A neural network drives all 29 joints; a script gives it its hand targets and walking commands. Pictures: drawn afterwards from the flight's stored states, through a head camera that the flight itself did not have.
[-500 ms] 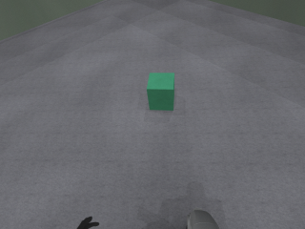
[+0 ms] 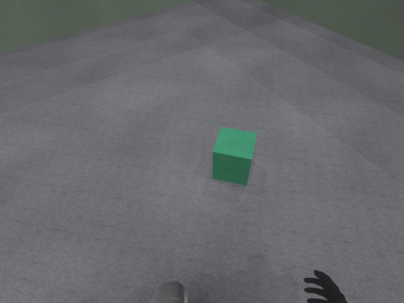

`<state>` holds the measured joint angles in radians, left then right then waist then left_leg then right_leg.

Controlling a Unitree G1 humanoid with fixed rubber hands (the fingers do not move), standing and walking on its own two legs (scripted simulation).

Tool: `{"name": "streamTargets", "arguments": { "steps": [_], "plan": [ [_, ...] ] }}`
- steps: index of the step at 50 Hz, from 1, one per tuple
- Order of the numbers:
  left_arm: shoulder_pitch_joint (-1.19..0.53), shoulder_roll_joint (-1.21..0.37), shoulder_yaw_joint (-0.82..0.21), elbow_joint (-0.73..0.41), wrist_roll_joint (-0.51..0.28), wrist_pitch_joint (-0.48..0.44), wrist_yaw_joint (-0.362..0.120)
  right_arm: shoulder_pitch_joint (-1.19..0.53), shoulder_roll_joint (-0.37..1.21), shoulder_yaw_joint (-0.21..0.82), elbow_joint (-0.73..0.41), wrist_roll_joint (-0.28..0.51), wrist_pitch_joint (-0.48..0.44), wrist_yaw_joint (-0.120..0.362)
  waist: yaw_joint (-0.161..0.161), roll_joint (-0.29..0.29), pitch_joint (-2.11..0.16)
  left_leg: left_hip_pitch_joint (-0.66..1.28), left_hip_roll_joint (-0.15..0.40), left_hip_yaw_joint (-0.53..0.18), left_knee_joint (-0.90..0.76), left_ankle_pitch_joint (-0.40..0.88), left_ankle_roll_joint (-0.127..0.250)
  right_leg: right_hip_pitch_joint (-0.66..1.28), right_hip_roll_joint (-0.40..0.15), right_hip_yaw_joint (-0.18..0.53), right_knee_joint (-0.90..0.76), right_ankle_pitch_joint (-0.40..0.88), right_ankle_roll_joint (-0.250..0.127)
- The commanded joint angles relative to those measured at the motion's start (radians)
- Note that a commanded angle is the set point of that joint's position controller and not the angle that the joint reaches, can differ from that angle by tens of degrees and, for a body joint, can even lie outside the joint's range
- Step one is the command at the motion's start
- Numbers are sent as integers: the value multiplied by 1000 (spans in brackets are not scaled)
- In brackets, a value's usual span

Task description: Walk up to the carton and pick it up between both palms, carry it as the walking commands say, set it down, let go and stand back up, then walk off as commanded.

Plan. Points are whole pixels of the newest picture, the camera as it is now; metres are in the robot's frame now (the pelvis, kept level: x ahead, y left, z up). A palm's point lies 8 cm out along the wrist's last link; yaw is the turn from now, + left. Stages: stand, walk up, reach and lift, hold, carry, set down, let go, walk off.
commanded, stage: walk up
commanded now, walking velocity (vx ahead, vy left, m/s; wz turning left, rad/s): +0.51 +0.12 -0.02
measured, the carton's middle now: (233, 156) +0.99 -0.04 -0.65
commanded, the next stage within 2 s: none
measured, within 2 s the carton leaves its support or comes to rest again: neither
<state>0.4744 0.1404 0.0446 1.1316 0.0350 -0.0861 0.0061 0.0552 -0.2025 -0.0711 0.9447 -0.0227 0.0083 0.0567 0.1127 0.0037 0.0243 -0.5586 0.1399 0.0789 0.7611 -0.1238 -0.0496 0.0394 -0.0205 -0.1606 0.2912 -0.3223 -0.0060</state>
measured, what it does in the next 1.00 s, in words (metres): walks ahead: left foot, then right foot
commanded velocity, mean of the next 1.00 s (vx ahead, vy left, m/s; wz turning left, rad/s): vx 0.41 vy -0.04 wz -0.02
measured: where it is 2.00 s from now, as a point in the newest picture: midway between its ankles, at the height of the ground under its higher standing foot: (224, 242)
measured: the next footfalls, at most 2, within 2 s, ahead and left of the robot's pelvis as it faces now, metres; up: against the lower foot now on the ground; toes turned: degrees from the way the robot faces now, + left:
left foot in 0.10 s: +0.22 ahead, +0.15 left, +0.00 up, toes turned +9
right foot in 0.60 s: +0.43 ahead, -0.14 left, +0.00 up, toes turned -10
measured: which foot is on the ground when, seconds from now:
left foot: up 0.00-0.08, down 0.10-0.60, up 0.62-1.00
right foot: down 0.00-0.10, up 0.12-0.58, down 0.60-1.00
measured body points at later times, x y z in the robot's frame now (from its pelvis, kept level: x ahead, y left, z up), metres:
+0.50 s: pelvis +0.24 +0.02 +0.00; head +0.26 +0.03 +0.44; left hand +0.41 +0.25 -0.14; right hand +0.14 -0.21 -0.15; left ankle +0.18 +0.14 -0.74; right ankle +0.35 -0.14 -0.70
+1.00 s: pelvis +0.42 -0.01 -0.01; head +0.45 +0.00 +0.44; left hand +0.36 +0.22 -0.17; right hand +0.57 -0.24 -0.14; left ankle +0.50 +0.11 -0.73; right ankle +0.39 -0.14 -0.74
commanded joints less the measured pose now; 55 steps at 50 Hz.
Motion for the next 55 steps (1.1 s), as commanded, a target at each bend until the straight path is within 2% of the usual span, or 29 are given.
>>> {"name": "streamTargets", "arguments": {
  "steps": [1, 2, 3, 4, 5, 7, 9, 11, 12, 19, 24, 26, 27, 28, 29, 30, 31, 32, 35, 38, 45, 47, 48, 49, 50, 51, 52, 53, 55],
  "plan": [
    [-19, 195, 30, -19, -5, -5, 9, -28, -40, -9, -47, -14, -46, -12, -77, -125, 70, 185, -88, 108, -192, -113, 35, -108, -304, 143, 49, 600, -108],
    [-28, 186, 28, -17, -16, -5, 7, 120, -76, -26, 6, -18, -56, -22, -141, -58, -15, 390, -118, 126, -238, -98, 56, -170, -249, 78, 244, 687, -87],
    [-38, 142, 24, -34, -27, -10, 1, 334, -171, -58, 58, -22, -72, -39, -233, 86, -157, 670, 25, -60, -275, -119, 108, -338, -151, 24, 529, 547, -42],
    [-25, 75, 8, -73, -36, -9, -8, 497, -309, -78, 57, -29, -83, -53, -289, 345, -295, 919, 358, -560, -444, -40, 202, -602, 31, 41, 860, -219, 0],
    [-26, 104, 26, -58, -28, 1, -6, 507, -321, -73, 60, -8, -73, -57, -273, 178, -288, 871, 406, -671, -479, 84, 242, -647, 0, 214, 991, -207, -1],
    [-111, 91, 21, -72, -29, 7, -7, 339, -210, -39, 51, -6, -86, -60, -211, 52, -185, 690, 324, -423, -434, 216, 209, -669, -77, 229, 1063, -42, 2],
    [-111, 75, 12, -74, -17, 20, -11, 232, -135, -16, 44, 1, -95, -60, -163, 109, -103, 536, 240, -315, -469, 152, 187, -646, -114, 190, 1034, 19, 2],
    [-85, 69, 26, -60, -6, 46, -15, 294, -137, -17, 63, -7, -100, -76, -144, 21, -77, 469, 301, -350, -463, 274, 203, -619, -114, 236, 1048, 51, 31],
    [-92, 68, 28, -69, -6, 59, -18, 302, -132, -14, 66, -7, -104, -82, -132, 29, -55, 443, 315, -323, -461, 350, 208, -619, -112, 256, 1038, 74, 41],
    [-370, 73, 15, -219, -7, 99, -68, 296, -127, -6, 67, -11, -96, -72, -115, 177, 111, 295, 215, -143, -598, 60, 179, -635, -142, 160, 624, 186, 49],
    [-462, 92, 8, -241, -12, 77, -82, 363, -166, -22, 79, -5, -75, -65, -160, 157, 141, 283, 197, -85, -581, -10, 161, -448, -69, 40, 335, 121, 33],
    [-387, 112, 15, -206, -4, 58, -71, 367, -171, -29, 81, 3, -73, -55, -126, 131, 85, 266, 148, -28, -469, -12, 146, -273, -22, -14, 247, 136, 24],
    [-274, 149, 26, -175, -3, 39, -59, 378, -136, -18, 92, 4, -75, -45, -70, 83, -12, 221, 61, 42, -278, 44, 130, -60, -16, 14, 209, 151, 14],
    [-89, 246, 55, -127, 10, 21, -40, 383, -82, 1, 76, 13, -82, -40, 9, -148, -165, 88, -23, 99, 23, -42, 82, 177, -175, 209, 135, 86, -41],
    [32, 366, 83, -103, 13, 14, -17, 394, -21, 10, 38, 23, -87, -43, 35, -444, -307, -55, -97, 48, 325, -472, 48, 314, -482, 606, -3, 121, -141],
    [6, 366, 90, -103, 3, 18, 0, 338, -59, -14, 30, 12, -81, -54, 25, -331, -242, -96, -75, -36, 463, -428, 44, 218, -488, 642, -31, 237, -177],
    [-58, 289, 64, -93, 4, 16, 8, 275, -85, -24, 23, 2, -79, -53, -6, -207, -155, -109, -38, -45, 496, -358, 40, 143, -429, 513, -9, 395, -170],
    [-118, 240, 50, -91, 4, 7, 6, 291, -66, -21, 42, 0, -80, -52, -34, -174, -147, -89, -15, -58, 486, -323, 30, 80, -399, 406, 39, 585, -168],
    [-219, 166, 36, -118, -2, -9, 5, 330, -29, -23, 80, 4, -62, -49, -90, -144, -109, 17, 16, -68, 411, -288, 9, -79, -327, 265, 22, 645, -149],
    [-167, 179, 38, -108, 4, -18, 13, 266, -23, -29, 77, -9, -18, -60, -85, -49, -65, 13, 10, -73, 371, -267, 2, -133, -405, 342, 17, 755, -169],
    [-197, 168, 50, -89, 9, 6, 11, 107, -5, -2, 8, 12, -3, -30, -93, -219, -11, 182, -10, -12, -55, -134, -4, -240, -343, 240, -41, 407, -127],
    [-214, 152, 51, -68, -9, 20, -4, 132, 8, 4, 18, 9, -23, -27, -124, -238, -43, 376, -56, 52, -222, -7, 2, -311, -251, 166, 9, 196, -88],
    [-198, 133, 51, -50, -16, 29, -7, 173, -33, -8, 41, 2, -36, -33, -148, -167, -75, 511, -77, 61, -250, 3, 10, -368, -180, 115, 106, 104, -61],
    [-165, 108, 39, -46, -19, 29, -7, 254, -119, -31, 66, -7, -45, -44, -193, 67, -109, 622, 23, -62, -320, -28, 31, -459, -109, 50, 247, 3, -30],
    [-153, 76, 22, -81, -19, 31, -6, 310, -224, -53, 69, -13, -47, -57, -229, 376, -116, 681, 242, -322, -464, -89, 106, -598, -11, -35, 492, -185, 13],
    [-177, 84, 24, -102, -9, 44, 0, 336, -231, -48, 64, -5, -41, -64, -248, 375, -96, 634, 334, -462, -541, -95, 200, -666, -25, 75, 703, -289, 22],
    [-166, 100, 42, -99, -4, 53, 2, 282, -215, -41, 53, -1, -42, -70, -210, 296, -50, 517, 354, -446, -566, -116, 215, -645, -52, 137, 807, -243, 27],
    [-182, 98, 46, -84, 4, 59, -1, 223, -163, -25, 48, 6, -40, -72, -189, 212, -38, 467, 311, -360, -574, -179, 209, -626, -77, 155, 830, -158, 36],
    [-165, 80, 32, -67, -1, 61, -13, 123, -105, -14, 37, -2, -56, -75, -134, 191, -12, 392, 228, -267, -581, -128, 161, -565, -109, 139, 797, -46, 41]
  ]
}}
